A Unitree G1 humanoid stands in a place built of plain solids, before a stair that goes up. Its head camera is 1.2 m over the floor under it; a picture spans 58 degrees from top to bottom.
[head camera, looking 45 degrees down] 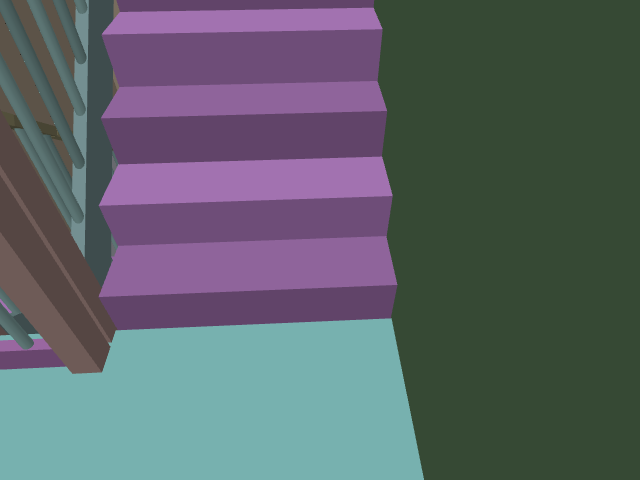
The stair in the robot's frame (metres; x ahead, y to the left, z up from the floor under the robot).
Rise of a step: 0.17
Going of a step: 0.21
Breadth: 0.90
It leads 3 degrees to the left of straight ahead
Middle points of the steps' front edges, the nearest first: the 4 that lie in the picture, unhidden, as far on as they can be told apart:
0.81 0.21 0.17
1.03 0.22 0.35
1.24 0.23 0.52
1.45 0.24 0.69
